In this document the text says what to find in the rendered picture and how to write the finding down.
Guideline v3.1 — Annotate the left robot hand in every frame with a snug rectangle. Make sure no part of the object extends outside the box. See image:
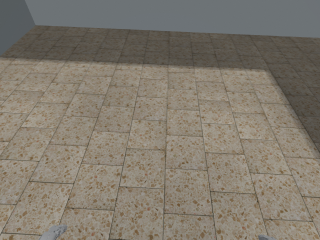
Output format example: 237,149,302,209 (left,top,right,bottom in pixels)
39,224,68,240

